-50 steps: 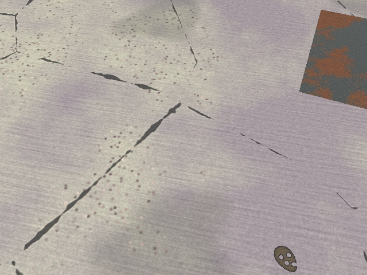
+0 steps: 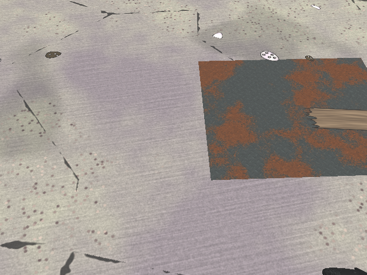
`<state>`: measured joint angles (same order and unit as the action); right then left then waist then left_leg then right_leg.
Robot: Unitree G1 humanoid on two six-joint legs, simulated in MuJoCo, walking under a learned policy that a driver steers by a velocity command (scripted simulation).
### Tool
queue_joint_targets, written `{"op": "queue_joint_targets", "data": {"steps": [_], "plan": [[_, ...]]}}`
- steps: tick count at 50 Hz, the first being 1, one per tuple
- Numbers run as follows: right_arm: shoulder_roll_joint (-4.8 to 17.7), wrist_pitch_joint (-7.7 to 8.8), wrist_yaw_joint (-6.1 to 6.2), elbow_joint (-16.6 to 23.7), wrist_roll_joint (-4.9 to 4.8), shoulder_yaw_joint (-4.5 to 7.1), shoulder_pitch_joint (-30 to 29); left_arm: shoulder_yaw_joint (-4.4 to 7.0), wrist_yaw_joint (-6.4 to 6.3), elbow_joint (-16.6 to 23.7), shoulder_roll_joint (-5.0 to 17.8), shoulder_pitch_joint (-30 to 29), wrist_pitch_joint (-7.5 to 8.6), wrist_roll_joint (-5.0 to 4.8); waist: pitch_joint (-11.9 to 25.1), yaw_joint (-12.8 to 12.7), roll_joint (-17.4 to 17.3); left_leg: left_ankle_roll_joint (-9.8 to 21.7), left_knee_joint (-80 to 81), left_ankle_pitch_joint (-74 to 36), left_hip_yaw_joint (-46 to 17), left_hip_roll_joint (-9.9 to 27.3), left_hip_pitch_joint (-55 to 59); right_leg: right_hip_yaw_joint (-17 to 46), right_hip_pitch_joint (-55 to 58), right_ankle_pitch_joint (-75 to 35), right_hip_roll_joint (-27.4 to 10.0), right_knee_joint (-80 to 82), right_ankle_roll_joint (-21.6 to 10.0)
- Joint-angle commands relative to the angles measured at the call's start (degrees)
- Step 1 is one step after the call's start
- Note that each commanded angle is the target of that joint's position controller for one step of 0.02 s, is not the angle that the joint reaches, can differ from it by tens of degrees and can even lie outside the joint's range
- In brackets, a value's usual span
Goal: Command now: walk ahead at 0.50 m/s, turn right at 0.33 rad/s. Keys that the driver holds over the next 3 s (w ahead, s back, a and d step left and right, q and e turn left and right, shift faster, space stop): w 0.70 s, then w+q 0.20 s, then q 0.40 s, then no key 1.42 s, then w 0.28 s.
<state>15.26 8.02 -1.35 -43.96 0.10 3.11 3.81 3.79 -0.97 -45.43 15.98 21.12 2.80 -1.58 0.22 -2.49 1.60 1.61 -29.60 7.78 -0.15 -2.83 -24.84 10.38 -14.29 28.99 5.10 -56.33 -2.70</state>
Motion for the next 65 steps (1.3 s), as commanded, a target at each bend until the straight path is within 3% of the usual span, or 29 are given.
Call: {"op": "queue_joint_targets", "data": {"steps": [1, 3, 5, 11, 17, 20, 21, 22, 23, 24, 25, 26, 28, 31, 34, 38, 45, 47, 48, 49, 50, 51, 52, 53, 54, 55, 58, 61, 65], "plan": [[6.8, -0.85, 0.02, 0.2, -0.24, 2.06, 11.6, 0.96, -0.07, 5.3, 7.4, -2.3, 1.32, 0.16, 4.2, 6.3, -4.2, 10.7, 13.4, 11.1, -28.8, 20.8, 29.6, -1.1, -29.5, -5.4, -6.2, -16.7, 0.9], [5.4, -1.09, 0.07, -0.1, 0.64, 1.36, 9.1, 1.00, 0.36, 6.7, 5.7, -4.9, 1.60, 0.96, 0.9, 3.8, -5.1, 10.6, 16.0, 1.4, -21.3, 17.3, 20.6, -2.4, -25.8, -9.5, -9.3, -11.1, 0.8], [5.3, -0.91, 0.01, -0.9, 0.16, 1.30, 9.8, 0.54, 0.68, 6.8, 3.6, -4.1, 1.41, 0.77, 1.2, 2.8, -7.1, 11.3, 18.1, -3.6, -17.1, 15.7, 18.2, -4.8, -23.7, -10.1, -10.4, -6.8, 1.2], [9.4, -1.69, 0.73, -2.6, -1.03, 2.16, 13.0, -1.02, 1.24, 10.1, 1.1, -13.6, 1.95, 1.11, -0.4, 5.2, -5.8, 10.7, 21.1, -10.3, -7.7, 14.1, 16.7, -8.5, -22.1, -24.5, -10.9, 13.0, 2.5], [10.8, -3.20, 0.64, -4.9, -1.81, 2.05, 18.1, -0.81, 2.64, 13.2, 2.5, -21.8, 2.43, 0.20, -2.5, 7.3, -6.9, 8.6, 18.0, -9.4, -6.9, 16.4, 21.5, -10.3, -18.3, -26.4, -8.2, 24.1, 1.1], [11.9, -4.11, 1.02, -5.1, -2.01, 2.21, 16.7, 0.61, 2.77, 11.9, 5.3, -15.2, 2.66, 0.68, 0.8, 2.1, -7.0, 6.2, 9.1, -22.0, -5.0, 15.9, 22.8, -12.5, -6.5, -24.2, -5.6, 29.2, -1.8], [10.4, -4.13, 1.14, -4.9, -1.64, 1.62, 16.9, 2.03, 2.30, 9.5, 8.0, -7.1, 2.53, 1.05, 6.0, -1.5, -5.5, 4.6, -1.1, -25.9, -2.2, 13.0, 19.4, -11.9, 5.6, -24.9, -6.0, 29.4, -3.6], [7.0, -3.76, 1.27, -2.9, 0.10, 0.15, 16.5, 3.31, 1.57, 8.0, 12.8, 3.7, 2.15, 1.84, 14.9, -5.4, 2.5, 2.0, -20.2, -10.5, 1.1, 9.3, 7.6, 1.8, 22.4, -27.7, -18.1, 27.9, -7.9], [1.8, -2.45, 0.99, -2.1, -0.47, -1.37, 22.6, 3.74, 1.97, 7.2, 16.1, 5.0, 1.78, 1.88, 20.0, -1.7, 17.3, -0.5, -37.0, 23.8, -0.2, 0.8, -13.0, 26.8, 35.9, -16.2, -28.3, 35.1, -15.9], [8.1, -1.70, 0.68, -2.6, -1.60, 0.07, 19.2, 2.36, 2.22, 7.5, 10.6, 4.6, 1.86, 1.32, 16.6, -3.5, 10.0, 0.1, -43.3, 24.7, -5.7, 3.9, -19.4, 28.4, 33.1, -9.6, -27.0, 38.0, -14.3], [9.8, -1.35, 0.42, -1.2, -2.33, 0.63, 14.6, 1.56, 2.26, 7.9, 8.8, 0.9, 2.04, 1.08, 9.5, -2.7, 7.2, 0.8, -43.5, 19.2, -4.6, 6.4, -21.7, 20.4, 26.4, -12.5, -25.0, 38.8, -12.4], [9.0, -1.48, 0.61, -1.0, -1.83, 0.52, 12.5, 1.11, 2.46, 8.3, 7.7, -2.8, 2.08, 1.32, 6.0, -1.0, 2.9, 0.5, -41.2, 14.4, -3.6, 8.5, -19.5, 14.5, 19.2, -18.5, -22.5, 40.0, -11.6], [7.7, -2.46, 0.65, -1.1, -0.84, 0.78, 12.7, 0.59, 2.83, 8.5, 5.6, -6.9, 2.43, 1.95, 2.8, 2.4, 3.1, -0.3, -36.4, 9.5, -3.9, 10.9, -13.9, 7.8, 9.5, -25.5, -19.2, 43.6, -11.1], [5.4, -4.02, 0.94, -1.1, -0.62, 0.50, 12.6, 0.98, 2.75, 7.1, 6.3, -7.0, 3.50, 1.58, 1.4, 4.1, 2.9, -1.7, -31.9, 5.3, -3.2, 11.1, -12.3, 2.5, 5.0, -30.0, -18.0, 47.2, -12.0], [4.6, -4.09, 0.93, 0.6, -0.10, 0.26, 6.9, 1.36, 2.00, 5.3, 7.4, -4.7, 3.38, 1.53, -0.6, 2.8, 1.3, -2.7, -22.6, -3.1, -3.3, 11.2, -15.4, -1.1, 5.8, -31.7, -17.3, 48.7, -11.5], [3.4, -3.61, -0.05, 2.0, -0.80, -0.40, 0.4, 1.70, 1.35, 3.3, 8.9, -2.4, 3.03, 1.51, -2.2, 0.1, 1.5, -2.0, -10.3, -13.4, -1.5, 9.3, -13.3, -7.0, 7.5, -30.2, -16.4, 49.5, -9.1], [4.3, -3.49, -2.17, 6.8, -1.43, -0.40, -6.7, 2.38, 0.67, -0.6, 9.9, 0.7, 1.57, 0.98, -4.3, -1.8, 1.8, 2.0, -3.5, -5.2, -0.5, 6.7, -15.9, -11.4, 20.1, -36.8, -21.1, 44.3, -6.6], [6.4, -3.40, -2.48, 6.5, -0.54, 0.74, -1.8, 2.59, -0.16, 0.2, 11.1, -2.1, 0.59, 1.15, -0.6, 1.5, 3.7, 3.5, -2.5, -1.3, 3.6, 2.6, -6.8, -14.3, 20.4, -60.7, -19.4, 34.3, -4.1], [8.6, -3.33, -2.33, 4.6, -0.27, 2.17, 6.0, 2.48, -0.77, 0.9, 11.1, -3.2, -0.09, 1.14, 4.2, 5.5, 3.0, 4.7, 0.1, -4.8, 5.4, -0.4, 3.5, -16.7, 18.4, -67.9, -16.8, 23.5, -2.0], [12.8, -3.40, -1.60, 3.4, -0.13, 3.81, 13.4, 2.00, -1.42, 2.1, 10.3, -2.4, -0.02, 1.65, 9.5, 8.3, -0.4, 7.2, 0.3, -18.6, -1.1, 3.3, 18.7, -18.2, 8.2, -58.0, -13.8, 9.1, 1.2], [19.2, -3.74, -0.82, 4.1, 0.58, 4.89, 16.0, -0.16, -0.81, 4.7, 4.0, 3.5, 1.28, 3.78, 17.4, 4.4, -15.1, 17.9, -2.6, -37.0, -26.4, 19.7, 42.5, -17.5, -17.0, -11.5, -3.7, -14.6, 6.0], [16.1, -3.94, -0.72, 5.2, -0.03, 4.00, 17.2, -0.56, 0.03, 3.9, 5.8, 3.6, 2.81, 3.15, 28.1, 6.7, -13.8, 23.6, 2.9, -40.4, -40.8, 25.3, 48.4, -5.9, -23.0, 9.0, -0.4, -25.7, 6.6], [13.4, -4.30, -0.64, 6.0, 0.00, 3.34, 14.6, 0.34, 0.60, 4.8, 9.0, -0.8, 3.30, 1.04, 23.2, 7.5, -8.9, 20.7, 3.0, -40.1, -31.6, 22.2, 43.7, -2.9, -25.8, 5.9, -4.4, -26.4, 5.6], [11.2, -4.58, -0.40, 6.3, -0.73, 2.90, 11.6, 0.07, 0.37, 6.0, 8.7, -4.6, 3.28, 0.76, 15.6, 6.5, -4.8, 18.0, 3.6, -37.9, -24.6, 19.2, 35.6, -4.6, -27.1, 2.1, -6.7, -22.5, 5.1], [10.0, -4.98, -0.13, 6.9, -1.02, 2.59, 9.0, 0.28, -0.30, 6.2, 8.6, -6.7, 2.75, 1.60, 9.8, 5.0, -1.3, 16.3, 5.5, -36.4, -21.0, 16.9, 26.7, -5.7, -26.3, -0.7, -8.2, -18.5, 5.5], [9.4, -5.30, 0.14, 7.5, -0.67, 2.32, 7.3, 0.76, -0.82, 6.6, 9.3, -6.6, 1.76, 2.09, 7.9, 3.0, -1.7, 15.6, 7.5, -35.1, -19.1, 15.3, 19.7, -5.5, -22.4, -2.7, -9.2, -15.3, 5.6], [10.9, -5.71, 0.44, 8.2, 0.31, 2.98, 5.3, 0.46, -1.44, 6.8, 7.0, -3.9, -0.31, 2.33, 7.1, 0.0, -5.1, 15.7, 9.9, -36.9, -16.5, 13.0, 10.2, -6.4, -16.9, -5.5, -8.1, -8.9, 6.8], [12.0, -6.48, 1.51, 8.1, -0.35, 3.42, 5.9, 0.29, -1.99, 7.4, 6.2, -6.1, -1.02, 2.75, 8.8, 0.4, -5.6, 14.3, 9.2, -33.8, -16.0, 11.7, 9.4, -6.1, -17.0, -10.8, -6.8, -2.1, 8.0], [11.9, -8.44, 2.89, 8.6, -1.03, 3.41, 6.0, 0.26, -1.61, 9.1, 5.9, -11.9, -1.59, 2.22, 8.0, 2.2, -7.2, 11.1, 9.0, -14.9, -19.0, 9.6, 9.4, -4.7, -16.6, -16.5, -5.4, 6.7, 8.3]]}}
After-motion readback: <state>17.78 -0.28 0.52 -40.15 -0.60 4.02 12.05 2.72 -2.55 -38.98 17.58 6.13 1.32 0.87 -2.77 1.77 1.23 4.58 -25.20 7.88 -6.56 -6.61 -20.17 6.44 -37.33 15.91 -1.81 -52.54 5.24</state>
